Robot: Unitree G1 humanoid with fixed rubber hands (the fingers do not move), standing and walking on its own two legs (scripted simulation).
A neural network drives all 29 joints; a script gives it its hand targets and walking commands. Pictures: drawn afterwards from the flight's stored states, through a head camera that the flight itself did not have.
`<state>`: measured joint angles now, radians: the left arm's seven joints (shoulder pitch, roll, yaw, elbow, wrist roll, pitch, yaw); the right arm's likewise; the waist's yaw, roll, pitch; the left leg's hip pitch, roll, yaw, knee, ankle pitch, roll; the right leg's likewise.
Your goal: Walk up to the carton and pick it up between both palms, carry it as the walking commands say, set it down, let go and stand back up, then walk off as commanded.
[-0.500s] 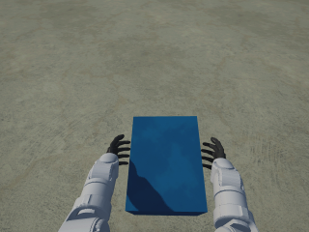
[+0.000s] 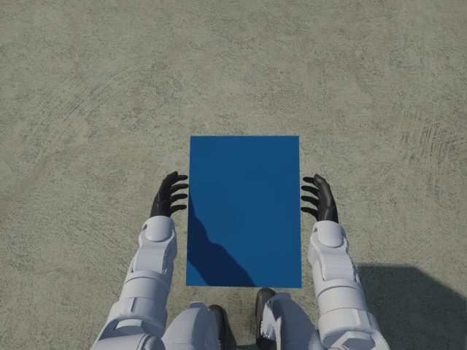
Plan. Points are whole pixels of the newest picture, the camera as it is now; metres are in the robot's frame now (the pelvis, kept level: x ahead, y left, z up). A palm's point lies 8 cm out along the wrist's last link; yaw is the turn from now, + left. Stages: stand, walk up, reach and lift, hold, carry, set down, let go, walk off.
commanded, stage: set down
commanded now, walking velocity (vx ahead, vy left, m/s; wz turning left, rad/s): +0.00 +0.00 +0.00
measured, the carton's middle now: (244, 209) +0.38 -0.01 -0.17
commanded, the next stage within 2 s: none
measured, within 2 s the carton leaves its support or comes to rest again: neither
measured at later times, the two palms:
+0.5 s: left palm (174, 222) +0.34 +0.14 -0.16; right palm (312, 227) +0.33 -0.15 -0.17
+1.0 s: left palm (184, 213) +0.38 +0.14 -0.24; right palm (303, 220) +0.37 -0.15 -0.25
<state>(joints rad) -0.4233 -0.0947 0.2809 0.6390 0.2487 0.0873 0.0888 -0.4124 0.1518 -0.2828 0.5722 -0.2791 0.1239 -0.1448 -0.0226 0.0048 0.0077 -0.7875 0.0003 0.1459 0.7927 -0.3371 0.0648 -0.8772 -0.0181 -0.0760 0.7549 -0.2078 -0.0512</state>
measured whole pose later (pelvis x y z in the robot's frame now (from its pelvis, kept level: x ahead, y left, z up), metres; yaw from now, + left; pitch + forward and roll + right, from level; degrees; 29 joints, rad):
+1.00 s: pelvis -0.05 -0.01 -0.11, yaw +3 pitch +36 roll +3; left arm -0.85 0.08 0.11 0.80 -0.02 -0.03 0.25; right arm -0.78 -0.05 -0.11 0.69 0.02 0.00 -0.32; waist -0.02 0.00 0.09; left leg -1.48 0.01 0.15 1.27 -0.43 0.08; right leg -1.58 -0.04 -0.06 1.23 -0.29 -0.07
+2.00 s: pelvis -0.09 -0.01 -0.24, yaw +4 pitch +28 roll +3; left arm -1.52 0.26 0.03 1.07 -0.19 0.14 0.27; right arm -1.42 -0.28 -0.09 0.98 0.24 0.15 -0.32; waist -0.05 0.00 0.52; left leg -1.75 0.01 0.14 1.82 -0.55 0.09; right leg -1.86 -0.04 -0.03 1.75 -0.39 -0.07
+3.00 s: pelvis -0.07 -0.01 -0.35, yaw +7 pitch +32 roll +2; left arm -1.61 0.33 0.08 1.09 -0.19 0.20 0.08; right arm -1.55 -0.33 -0.22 1.04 0.18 0.18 -0.11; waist -0.08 0.00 0.52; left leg -2.09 -0.03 0.13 2.20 -0.67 0.09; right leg -2.19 -0.03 -0.03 2.15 -0.51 -0.07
